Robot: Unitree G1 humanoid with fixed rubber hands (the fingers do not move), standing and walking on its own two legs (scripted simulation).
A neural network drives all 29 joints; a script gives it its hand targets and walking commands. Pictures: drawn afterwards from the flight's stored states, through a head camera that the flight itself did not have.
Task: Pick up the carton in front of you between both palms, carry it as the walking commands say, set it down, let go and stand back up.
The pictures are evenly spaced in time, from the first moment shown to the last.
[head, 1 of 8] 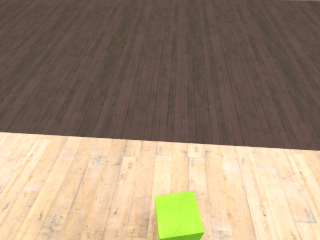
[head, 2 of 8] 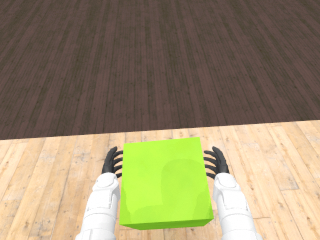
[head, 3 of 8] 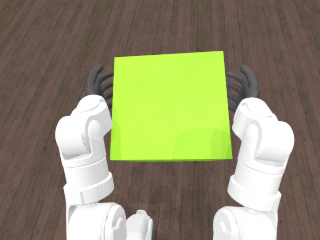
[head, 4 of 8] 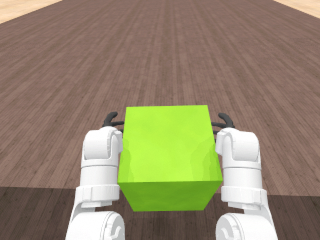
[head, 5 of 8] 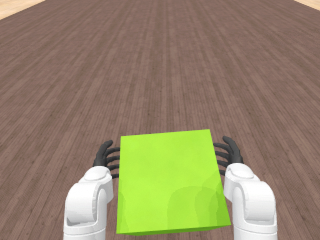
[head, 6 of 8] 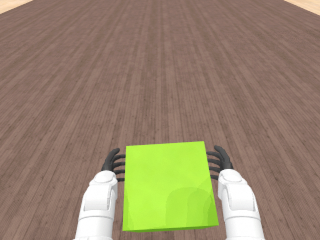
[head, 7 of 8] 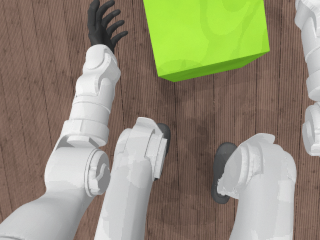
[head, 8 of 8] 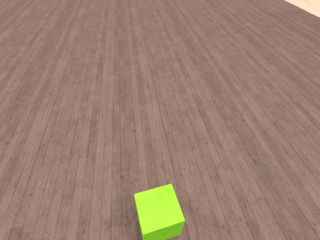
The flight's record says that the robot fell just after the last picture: no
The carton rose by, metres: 1.01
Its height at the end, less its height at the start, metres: +0.27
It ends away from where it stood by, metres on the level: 6.02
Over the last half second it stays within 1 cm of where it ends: yes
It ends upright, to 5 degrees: yes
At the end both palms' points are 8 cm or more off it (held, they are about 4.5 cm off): yes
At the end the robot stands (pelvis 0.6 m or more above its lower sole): yes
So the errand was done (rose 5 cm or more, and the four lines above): yes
